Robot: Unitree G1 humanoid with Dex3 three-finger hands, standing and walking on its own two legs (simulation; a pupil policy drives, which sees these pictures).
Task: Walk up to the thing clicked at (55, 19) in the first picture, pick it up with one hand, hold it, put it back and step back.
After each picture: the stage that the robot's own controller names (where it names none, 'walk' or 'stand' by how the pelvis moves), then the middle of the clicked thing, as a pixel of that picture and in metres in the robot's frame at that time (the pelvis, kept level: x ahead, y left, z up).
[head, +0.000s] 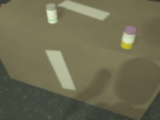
stand; (51, 13) +1.02 +0.25 -0.04
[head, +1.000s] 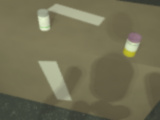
walk; (44, 20) +0.90 +0.25 -0.02
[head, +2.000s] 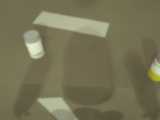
stand; (34, 44) +0.58 +0.25 -0.01
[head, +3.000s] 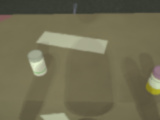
stand; (37, 63) +0.56 +0.25 -0.04
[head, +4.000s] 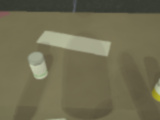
stand; (38, 65) +0.52 +0.24 -0.04
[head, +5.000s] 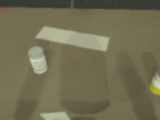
stand; (38, 60) +0.54 +0.24 -0.04
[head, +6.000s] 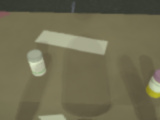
stand; (36, 63) +0.55 +0.24 -0.04
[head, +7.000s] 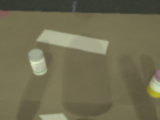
stand; (38, 62) +0.55 +0.24 -0.04
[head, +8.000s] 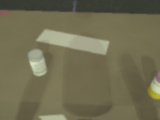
rise first; (37, 62) +0.54 +0.24 -0.04
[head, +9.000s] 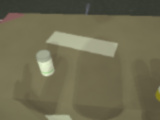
rise first; (45, 63) +0.55 +0.24 -0.04
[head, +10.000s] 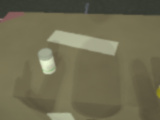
go down; (47, 61) +0.56 +0.23 -0.04
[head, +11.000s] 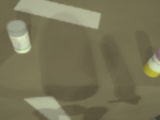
go down; (19, 37) +0.56 +0.22 +0.00
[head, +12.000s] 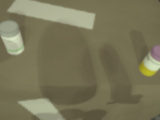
go down; (12, 38) +0.56 +0.23 +0.02
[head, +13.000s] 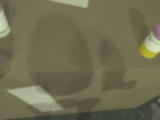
close in; out of the picture +0.58 +0.24 +0.06
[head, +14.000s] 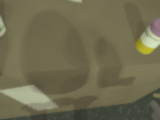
close; out of the picture +0.56 +0.22 +0.07
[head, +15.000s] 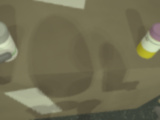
lift; (1, 43) +0.48 +0.20 +0.06
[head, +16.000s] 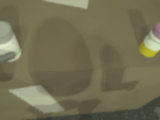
lift; (5, 42) +0.48 +0.20 +0.06
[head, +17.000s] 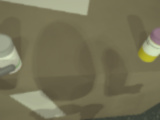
lift; (5, 55) +0.45 +0.21 +0.06
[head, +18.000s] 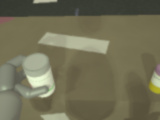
lift; (40, 76) +0.31 +0.14 +0.17
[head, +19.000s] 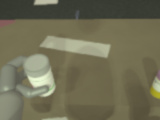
hold; (40, 76) +0.32 +0.14 +0.16
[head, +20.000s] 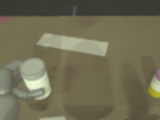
crouch; (36, 79) +0.33 +0.16 +0.13
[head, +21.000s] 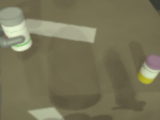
crouch; (16, 30) +0.48 +0.19 +0.18
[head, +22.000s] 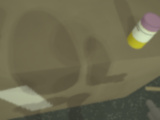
lower; out of the picture +0.53 +0.21 +0.07
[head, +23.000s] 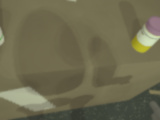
lower; out of the picture +0.52 +0.21 +0.07
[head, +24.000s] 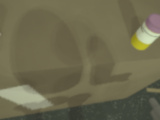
lower; out of the picture +0.53 +0.22 +0.07
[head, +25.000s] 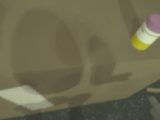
lower; out of the picture +0.54 +0.22 +0.07
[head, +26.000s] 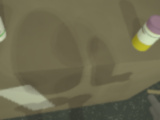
loosen; out of the picture +0.54 +0.20 +0.07
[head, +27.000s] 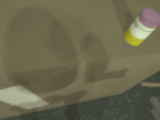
withdraw; out of the picture +0.54 +0.22 +0.07
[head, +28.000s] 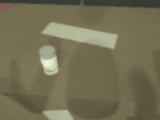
sink last; (49, 60) +0.51 +0.19 +0.01
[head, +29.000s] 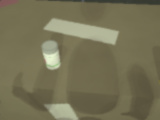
stand; (51, 55) +0.53 +0.19 +0.01
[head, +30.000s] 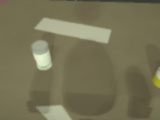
stand; (42, 55) +0.52 +0.20 +0.02
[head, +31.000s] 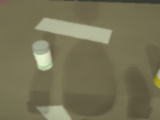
stand; (42, 55) +0.52 +0.20 +0.02
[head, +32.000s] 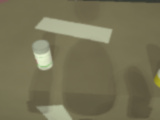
stand; (43, 55) +0.52 +0.20 +0.02
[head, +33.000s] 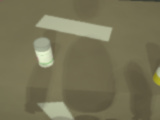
stand; (44, 52) +0.53 +0.19 +0.02
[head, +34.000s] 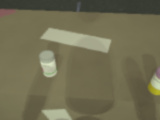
stand; (48, 64) +0.54 +0.19 -0.04
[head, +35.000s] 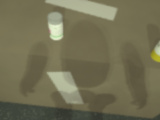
walk; (55, 26) +0.67 +0.15 -0.03
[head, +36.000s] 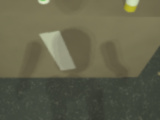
walk; out of the picture +0.92 +0.28 -0.01
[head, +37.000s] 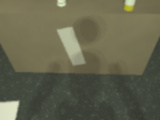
stand; out of the picture +1.17 +0.23 -0.02
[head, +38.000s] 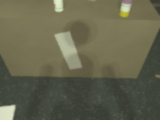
stand; (58, 2) +1.17 +0.23 -0.04
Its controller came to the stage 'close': yes
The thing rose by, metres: 0.20
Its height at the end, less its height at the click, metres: +0.00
